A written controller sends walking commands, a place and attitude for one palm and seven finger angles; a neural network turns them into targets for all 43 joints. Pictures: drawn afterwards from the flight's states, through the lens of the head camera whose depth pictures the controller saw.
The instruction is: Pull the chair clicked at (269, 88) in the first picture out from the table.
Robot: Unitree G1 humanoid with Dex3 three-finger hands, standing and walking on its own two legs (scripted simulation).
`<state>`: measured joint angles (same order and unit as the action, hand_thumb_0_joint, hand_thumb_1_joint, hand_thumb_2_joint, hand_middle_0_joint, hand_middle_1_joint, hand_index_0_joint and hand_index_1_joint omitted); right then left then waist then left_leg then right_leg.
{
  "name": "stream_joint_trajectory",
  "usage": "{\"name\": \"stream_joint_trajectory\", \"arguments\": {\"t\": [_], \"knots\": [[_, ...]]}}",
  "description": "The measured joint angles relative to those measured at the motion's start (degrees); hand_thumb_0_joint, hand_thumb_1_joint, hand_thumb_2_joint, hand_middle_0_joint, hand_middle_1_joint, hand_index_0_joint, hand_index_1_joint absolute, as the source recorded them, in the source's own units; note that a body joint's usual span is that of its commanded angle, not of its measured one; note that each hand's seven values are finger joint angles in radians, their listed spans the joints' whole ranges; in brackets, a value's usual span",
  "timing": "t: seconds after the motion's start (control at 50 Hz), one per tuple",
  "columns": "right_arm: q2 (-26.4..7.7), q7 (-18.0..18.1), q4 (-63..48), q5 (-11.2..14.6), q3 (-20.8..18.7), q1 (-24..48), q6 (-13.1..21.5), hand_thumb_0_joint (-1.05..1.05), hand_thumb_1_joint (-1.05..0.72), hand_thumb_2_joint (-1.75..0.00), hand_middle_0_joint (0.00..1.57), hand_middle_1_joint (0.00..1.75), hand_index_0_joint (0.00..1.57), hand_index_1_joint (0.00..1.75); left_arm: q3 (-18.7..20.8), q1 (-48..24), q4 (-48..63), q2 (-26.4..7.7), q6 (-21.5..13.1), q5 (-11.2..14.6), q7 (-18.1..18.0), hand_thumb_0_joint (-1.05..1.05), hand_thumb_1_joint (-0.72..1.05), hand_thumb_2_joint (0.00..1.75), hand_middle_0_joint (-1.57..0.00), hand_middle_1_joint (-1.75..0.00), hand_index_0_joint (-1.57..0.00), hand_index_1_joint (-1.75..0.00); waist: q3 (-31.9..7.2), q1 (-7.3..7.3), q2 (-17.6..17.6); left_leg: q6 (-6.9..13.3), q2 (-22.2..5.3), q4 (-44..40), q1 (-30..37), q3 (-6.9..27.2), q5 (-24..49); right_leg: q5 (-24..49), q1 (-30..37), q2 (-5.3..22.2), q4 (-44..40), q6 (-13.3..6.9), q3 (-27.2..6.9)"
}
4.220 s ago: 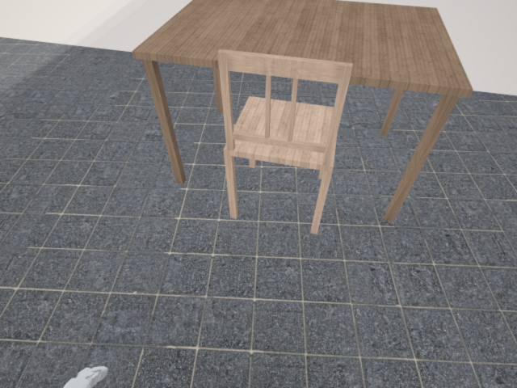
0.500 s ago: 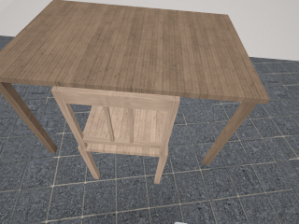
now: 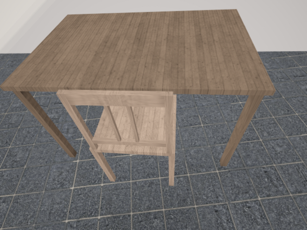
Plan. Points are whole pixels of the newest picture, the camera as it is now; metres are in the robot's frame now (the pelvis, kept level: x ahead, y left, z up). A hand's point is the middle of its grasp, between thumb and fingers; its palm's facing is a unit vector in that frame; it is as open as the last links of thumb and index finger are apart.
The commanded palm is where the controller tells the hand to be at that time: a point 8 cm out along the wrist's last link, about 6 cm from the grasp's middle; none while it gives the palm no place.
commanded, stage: come to a stop and stand still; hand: left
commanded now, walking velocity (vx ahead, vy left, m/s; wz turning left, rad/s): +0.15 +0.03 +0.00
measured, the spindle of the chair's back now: (113, 124) +0.52 +0.22 -0.13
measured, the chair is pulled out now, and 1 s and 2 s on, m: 0.00 0.00 0.00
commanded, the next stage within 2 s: look again from close up in 1.02 s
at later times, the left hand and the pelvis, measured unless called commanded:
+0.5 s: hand out of the picture +0.00 +0.23 -0.18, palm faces +0.04 -0.99 -0.15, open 7.4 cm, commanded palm none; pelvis -0.01 +0.05 +0.00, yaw +0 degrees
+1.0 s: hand out of the picture +0.06 +0.20 -0.18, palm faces +0.08 -0.98 -0.21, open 7.1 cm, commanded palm none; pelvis +0.02 +0.02 +0.00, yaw +1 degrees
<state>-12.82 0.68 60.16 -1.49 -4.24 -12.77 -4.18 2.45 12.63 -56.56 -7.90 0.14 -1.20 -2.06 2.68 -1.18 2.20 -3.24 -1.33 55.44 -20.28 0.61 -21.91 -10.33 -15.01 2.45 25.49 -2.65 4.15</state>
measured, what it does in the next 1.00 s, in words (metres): steps on the spot: left foot, then right foot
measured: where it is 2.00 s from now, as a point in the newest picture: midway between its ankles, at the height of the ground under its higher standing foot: outside the picture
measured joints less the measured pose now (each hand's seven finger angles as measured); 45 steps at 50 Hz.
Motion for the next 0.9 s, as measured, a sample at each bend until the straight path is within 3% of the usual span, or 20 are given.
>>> {"name": "stream_joint_trajectory", "arguments": {"t": [0.16, 0.2, 0.26, 0.34, 0.42, 0.48, 0.56, 0.64, 0.72, 0.9], "knots": [[0.50, -0.22, -1.06, 0.23, 0.98, -0.08, 2.26, 0.01, -0.91, -0.90, 0.20, 0.30, 0.20, 0.29, 0.82, 4.57, -2.97, -1.72, 1.30, -0.43, 0.75, 0.00, 0.91, 0.89, -0.20, -0.30, -0.20, -0.30, -1.84, -2.01, -2.50, 2.01, 0.37, -22.00, 8.68, -2.40, -0.08, 3.51, -0.76, 0.62, -3.05, 1.92, -1.31], [0.81, 0.12, -1.32, 0.23, 1.44, -1.31, 3.54, 0.01, -0.91, -0.90, 0.20, 0.30, 0.20, 0.29, 0.91, 5.73, -4.14, -2.03, 1.87, -0.11, 0.92, 0.00, 0.91, 0.89, -0.20, -0.30, -0.20, -0.30, -3.04, -1.43, -1.91, 2.92, 0.22, -30.16, 12.30, -2.35, 1.14, 1.26, -2.20, -0.34, -0.73, 2.76, -0.91], [3.15, 0.75, -0.67, -0.41, 2.38, -3.39, 3.90, 0.01, -0.91, -0.90, 0.20, 0.30, 0.20, 0.29, 1.34, 6.52, -5.68, -3.23, 2.94, 0.11, 1.19, 0.01, 0.91, 0.89, -0.20, -0.30, -0.20, -0.30, -3.88, 0.16, -3.84, 4.24, 0.92, -31.02, 12.38, -2.00, 5.67, -8.87, -6.18, -0.73, 10.35, 2.94, -2.39], [5.85, 1.39, 1.29, -0.21, 3.98, -7.13, 4.34, 0.01, -0.91, -0.90, 0.20, 0.30, 0.20, 0.29, 1.70, 6.29, -5.92, -4.07, 2.28, -0.37, 1.92, 0.01, 0.91, 0.89, -0.20, -0.30, -0.20, -0.30, -4.50, 1.11, -5.11, 4.60, 1.23, -35.62, 14.15, -0.83, 7.67, -6.58, -10.72, -1.68, 24.30, 3.29, -4.13], [7.85, 2.25, 2.90, 0.02, 4.91, -9.30, 5.34, 0.01, -0.91, -0.90, 0.20, 0.30, 0.20, 0.30, 1.39, 5.25, -5.71, -3.99, 1.56, -0.15, 1.93, 0.01, 0.91, 0.90, -0.20, -0.30, -0.20, -0.30, -3.37, 1.51, -6.11, 4.82, 1.91, -38.04, 15.24, -0.87, 8.78, -5.27, -11.99, -1.43, 28.63, 4.25, -5.01], [8.64, 2.81, 3.59, -0.09, 5.09, -10.02, 5.61, 0.01, -0.91, -0.90, 0.20, 0.30, 0.20, 0.30, 0.94, 3.70, -5.64, -3.38, 1.97, 0.18, 1.68, 0.01, 0.91, 0.90, -0.20, -0.30, -0.20, -0.30, -2.02, 2.29, -5.99, 4.77, 1.92, -37.50, 15.18, -1.11, 8.21, -7.01, -11.08, -1.12, 26.48, 4.56, -4.39], [8.69, 3.01, 4.45, -0.28, 4.73, -10.03, 5.30, 0.01, -0.91, -0.90, 0.20, 0.30, 0.21, 0.30, 0.44, 0.86, -5.31, -2.46, 2.12, 0.60, 1.12, 0.01, 0.92, 0.90, -0.20, -0.30, -0.20, -0.30, -0.15, 3.63, -4.87, 4.28, 1.54, -34.89, 14.36, -1.36, 6.40, -9.28, -6.87, -0.91, 16.71, 4.04, -2.80], [8.05, 2.79, 5.62, 0.28, 4.04, -10.28, 4.90, 0.01, -0.91, -0.90, 0.20, 0.30, 0.21, 0.30, 0.29, -1.02, -4.75, -2.30, 0.41, 0.84, 0.91, 0.01, 0.93, 0.89, -0.20, -0.30, -0.20, -0.30, 0.16, 3.77, -3.59, 2.97, 1.27, -29.02, 12.22, -1.77, 2.55, -3.54, 0.01, -1.27, 3.09, 3.03, -2.09], [6.28, 2.57, 6.36, 0.83, 3.37, -8.99, 4.05, 0.01, -0.91, -0.90, 0.20, 0.30, 0.20, 0.30, -0.70, -2.20, -5.60, -0.45, -1.11, 0.97, 0.39, 0.01, 0.93, 0.89, -0.20, -0.30, -0.20, -0.30, -0.25, 4.55, 0.00, 2.19, -1.04, -26.71, 11.69, -1.04, 1.11, -5.16, 1.34, -3.24, 2.64, 1.10, -0.47], [6.22, 2.69, 6.45, 0.71, 3.58, -4.36, 4.93, 0.01, -0.91, -0.90, 0.20, 0.30, 0.20, 0.29, -0.77, -2.93, -6.44, -0.55, -1.42, 1.53, -0.57, -0.01, 0.95, 0.89, -0.20, -0.30, -0.20, -0.30, -1.88, 2.44, -1.82, 1.13, -1.47, -31.98, 15.62, -1.11, 3.20, -4.30, 4.40, -3.53, -0.32, 0.63, 0.20]]}}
